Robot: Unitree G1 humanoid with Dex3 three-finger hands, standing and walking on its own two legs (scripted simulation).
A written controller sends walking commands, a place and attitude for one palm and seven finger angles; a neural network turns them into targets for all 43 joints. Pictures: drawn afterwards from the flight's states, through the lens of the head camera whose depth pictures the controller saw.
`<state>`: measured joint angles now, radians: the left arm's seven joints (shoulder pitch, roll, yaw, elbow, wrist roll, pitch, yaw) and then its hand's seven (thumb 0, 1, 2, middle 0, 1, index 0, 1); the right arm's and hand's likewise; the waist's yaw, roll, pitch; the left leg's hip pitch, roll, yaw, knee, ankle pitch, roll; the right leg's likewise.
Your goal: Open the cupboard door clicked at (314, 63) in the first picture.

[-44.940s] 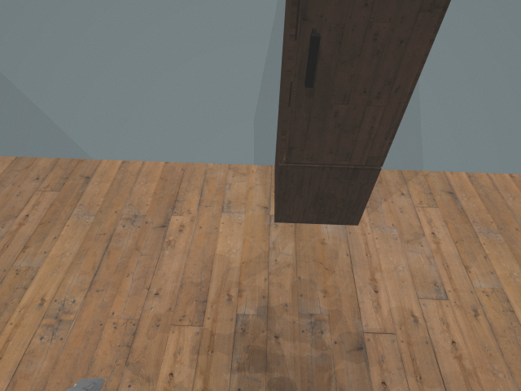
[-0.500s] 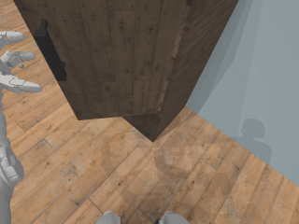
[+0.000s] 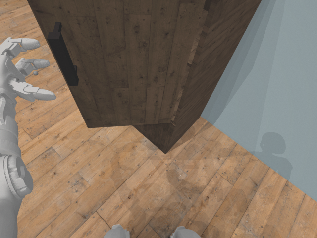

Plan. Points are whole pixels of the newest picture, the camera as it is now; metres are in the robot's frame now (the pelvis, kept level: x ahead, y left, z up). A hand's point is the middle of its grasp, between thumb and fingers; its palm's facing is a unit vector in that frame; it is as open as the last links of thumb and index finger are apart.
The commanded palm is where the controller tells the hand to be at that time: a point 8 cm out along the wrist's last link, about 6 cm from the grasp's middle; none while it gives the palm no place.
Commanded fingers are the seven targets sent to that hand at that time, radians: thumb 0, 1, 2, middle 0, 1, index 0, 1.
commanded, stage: move the hooked fingers beside the handle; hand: left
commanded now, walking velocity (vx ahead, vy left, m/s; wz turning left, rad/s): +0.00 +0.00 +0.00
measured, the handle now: (66, 56) +0.54 +0.21 +0.11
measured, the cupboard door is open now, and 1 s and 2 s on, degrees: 49 49 49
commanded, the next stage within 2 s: slide the fingers in behind the handle in 0.10 s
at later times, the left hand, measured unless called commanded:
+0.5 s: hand (47, 72) +0.48 +0.24 +0.11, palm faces +0.05 -1.00 +0.00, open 14.0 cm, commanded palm +0.46 +0.29 +0.11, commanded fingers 0.00 -0.50 0.30 -0.30 -1.20 -0.30 -1.20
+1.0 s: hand (61, 73) +0.48 +0.21 +0.11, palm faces +0.05 -1.00 +0.01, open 14.0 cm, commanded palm +0.46 +0.26 +0.11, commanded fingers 0.00 -0.50 0.30 -0.30 -1.20 -0.30 -1.20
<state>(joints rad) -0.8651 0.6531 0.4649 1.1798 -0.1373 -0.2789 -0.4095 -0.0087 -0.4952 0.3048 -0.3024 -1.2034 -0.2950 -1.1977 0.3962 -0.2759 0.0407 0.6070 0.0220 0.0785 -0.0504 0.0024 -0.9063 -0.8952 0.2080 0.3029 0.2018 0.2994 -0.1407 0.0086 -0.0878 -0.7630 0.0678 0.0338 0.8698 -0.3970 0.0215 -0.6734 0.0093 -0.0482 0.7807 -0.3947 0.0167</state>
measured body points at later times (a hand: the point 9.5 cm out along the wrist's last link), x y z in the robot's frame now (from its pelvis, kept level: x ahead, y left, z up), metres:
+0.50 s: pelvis -0.01 -0.01 +0.00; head +0.09 +0.02 +0.44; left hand +0.47 +0.29 +0.11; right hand +0.00 -0.28 -0.11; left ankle +0.01 +0.10 -0.70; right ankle -0.02 -0.14 -0.70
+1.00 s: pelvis +0.00 -0.01 +0.00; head +0.08 +0.01 +0.44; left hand +0.47 +0.26 +0.12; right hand +0.02 -0.28 -0.11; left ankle +0.01 +0.10 -0.70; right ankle -0.02 -0.14 -0.70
